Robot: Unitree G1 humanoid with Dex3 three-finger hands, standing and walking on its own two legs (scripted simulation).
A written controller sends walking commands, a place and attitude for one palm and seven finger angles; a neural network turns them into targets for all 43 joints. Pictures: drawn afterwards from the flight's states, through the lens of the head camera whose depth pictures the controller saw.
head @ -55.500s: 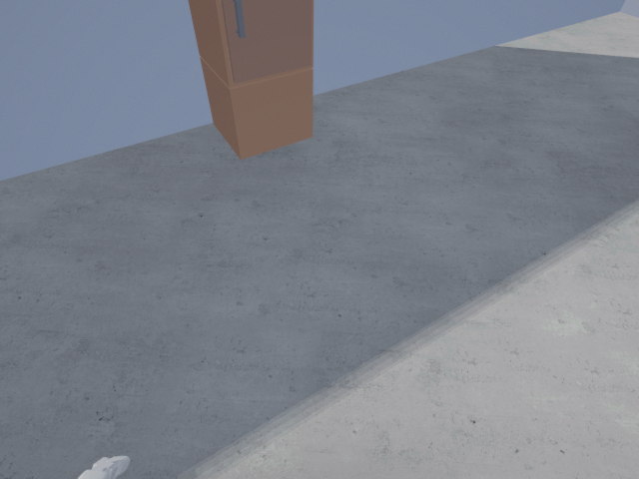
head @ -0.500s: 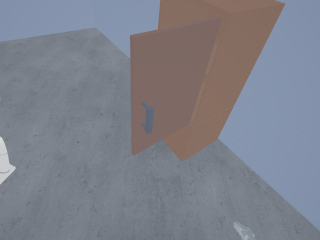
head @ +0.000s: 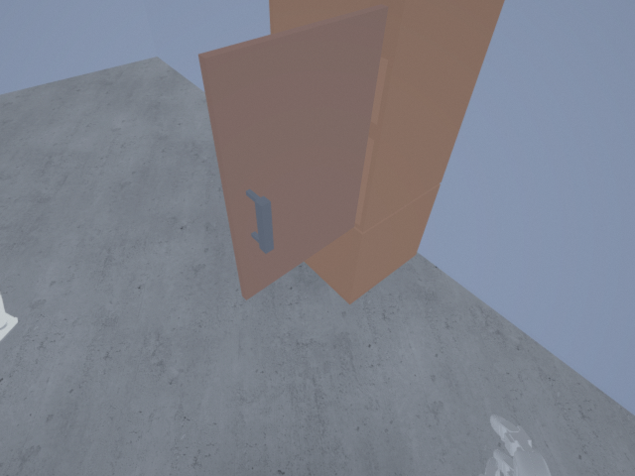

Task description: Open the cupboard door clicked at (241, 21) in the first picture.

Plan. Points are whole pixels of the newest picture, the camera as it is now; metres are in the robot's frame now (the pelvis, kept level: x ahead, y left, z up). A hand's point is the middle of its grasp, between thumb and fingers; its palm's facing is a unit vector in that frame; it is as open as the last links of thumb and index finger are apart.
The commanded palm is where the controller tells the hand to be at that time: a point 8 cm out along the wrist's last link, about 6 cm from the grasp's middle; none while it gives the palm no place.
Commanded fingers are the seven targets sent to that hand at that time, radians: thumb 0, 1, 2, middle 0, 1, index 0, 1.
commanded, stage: let the arm hang, fingers relaxed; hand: left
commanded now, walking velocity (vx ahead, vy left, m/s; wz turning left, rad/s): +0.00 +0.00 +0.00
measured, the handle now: (258, 221) +0.59 +0.14 -0.07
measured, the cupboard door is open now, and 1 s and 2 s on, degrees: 92 92 92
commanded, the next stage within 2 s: look to check the result in 1.10 s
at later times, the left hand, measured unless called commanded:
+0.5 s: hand out of the picture +0.00 +0.18 -0.16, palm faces +0.07 -0.97 -0.24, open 7.0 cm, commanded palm none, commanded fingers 0.00 0.90 0.90 -0.20 -0.30 -0.20 -0.30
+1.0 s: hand out of the picture -0.02 +0.15 -0.16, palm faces +0.05 -0.98 -0.17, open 7.3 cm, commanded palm none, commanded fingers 0.00 0.90 0.90 -0.20 -0.30 -0.20 -0.30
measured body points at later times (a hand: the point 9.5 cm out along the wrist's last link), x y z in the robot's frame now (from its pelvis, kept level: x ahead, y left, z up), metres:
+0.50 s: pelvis -0.01 -0.01 +0.01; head +0.00 -0.01 +0.46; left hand -0.01 +0.24 -0.14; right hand -0.01 -0.25 -0.15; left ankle +0.02 +0.11 -0.73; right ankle -0.01 -0.09 -0.73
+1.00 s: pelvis -0.02 -0.01 +0.01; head -0.02 -0.01 +0.46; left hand -0.03 +0.20 -0.15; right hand -0.03 -0.22 -0.15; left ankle +0.02 +0.11 -0.73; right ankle -0.01 -0.09 -0.73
